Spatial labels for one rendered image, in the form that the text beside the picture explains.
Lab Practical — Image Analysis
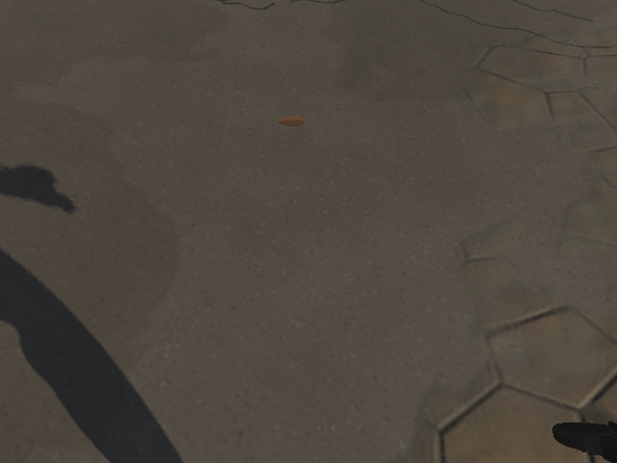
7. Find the robot right hand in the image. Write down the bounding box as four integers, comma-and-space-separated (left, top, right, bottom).
552, 422, 617, 463

